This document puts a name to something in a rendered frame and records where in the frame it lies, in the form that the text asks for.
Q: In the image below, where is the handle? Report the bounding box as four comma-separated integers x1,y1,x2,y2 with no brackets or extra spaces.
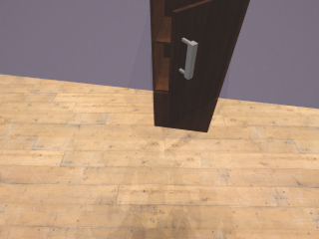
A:
178,38,198,80

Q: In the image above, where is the cupboard door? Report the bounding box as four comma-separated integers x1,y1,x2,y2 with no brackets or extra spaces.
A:
166,0,246,127

